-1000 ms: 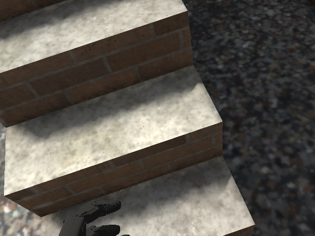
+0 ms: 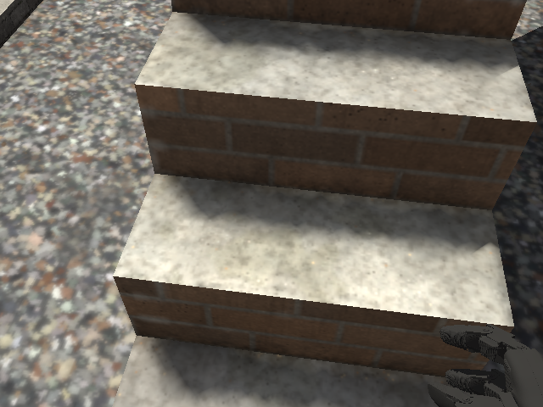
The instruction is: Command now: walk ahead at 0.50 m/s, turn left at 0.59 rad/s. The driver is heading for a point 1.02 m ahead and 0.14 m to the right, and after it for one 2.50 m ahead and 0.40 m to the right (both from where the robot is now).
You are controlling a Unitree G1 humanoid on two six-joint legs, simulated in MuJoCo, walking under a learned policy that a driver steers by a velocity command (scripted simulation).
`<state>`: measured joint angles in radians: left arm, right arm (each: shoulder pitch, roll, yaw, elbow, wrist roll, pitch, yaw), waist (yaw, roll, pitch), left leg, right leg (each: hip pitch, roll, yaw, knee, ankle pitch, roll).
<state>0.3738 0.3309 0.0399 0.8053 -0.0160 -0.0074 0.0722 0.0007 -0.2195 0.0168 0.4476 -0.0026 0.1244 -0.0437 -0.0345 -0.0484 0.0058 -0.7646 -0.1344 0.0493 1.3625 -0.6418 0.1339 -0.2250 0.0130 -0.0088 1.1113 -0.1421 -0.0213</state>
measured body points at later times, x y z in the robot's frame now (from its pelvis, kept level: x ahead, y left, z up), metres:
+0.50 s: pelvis +0.19 -0.04 +0.15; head +0.21 -0.01 +0.60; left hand +0.36 +0.15 +0.05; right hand +0.17 -0.31 +0.02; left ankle +0.06 +0.08 -0.59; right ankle +0.31 -0.14 -0.37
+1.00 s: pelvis +0.23 -0.02 +0.30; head +0.22 -0.02 +0.75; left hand +0.44 +0.17 +0.20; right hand +0.29 -0.25 +0.17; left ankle +0.29 +0.06 -0.40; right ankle +0.29 -0.13 -0.37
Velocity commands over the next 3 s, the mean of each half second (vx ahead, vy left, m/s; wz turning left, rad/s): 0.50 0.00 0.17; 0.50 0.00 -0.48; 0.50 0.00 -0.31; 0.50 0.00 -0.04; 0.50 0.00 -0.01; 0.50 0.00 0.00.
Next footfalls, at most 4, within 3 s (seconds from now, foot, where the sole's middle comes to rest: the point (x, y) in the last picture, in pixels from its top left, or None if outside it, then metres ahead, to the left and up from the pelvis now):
0.54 right None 0.36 -0.14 -0.43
0.96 left None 0.33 0.05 -0.44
1.32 right None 0.32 -0.18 -0.44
1.82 left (249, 234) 0.61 0.05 -0.23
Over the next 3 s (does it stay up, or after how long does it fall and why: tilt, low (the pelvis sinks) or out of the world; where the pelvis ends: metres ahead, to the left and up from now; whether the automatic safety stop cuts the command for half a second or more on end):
stays up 0.74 -0.05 0.71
